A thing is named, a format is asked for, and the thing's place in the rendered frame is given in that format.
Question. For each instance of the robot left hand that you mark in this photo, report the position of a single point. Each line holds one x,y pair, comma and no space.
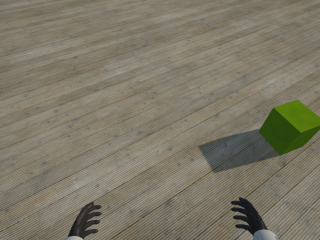
81,223

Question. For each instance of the robot right hand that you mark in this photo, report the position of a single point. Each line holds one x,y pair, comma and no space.
252,217

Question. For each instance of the carton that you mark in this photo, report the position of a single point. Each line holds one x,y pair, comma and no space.
290,126

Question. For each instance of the right robot forearm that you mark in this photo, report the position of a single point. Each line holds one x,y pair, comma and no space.
264,234

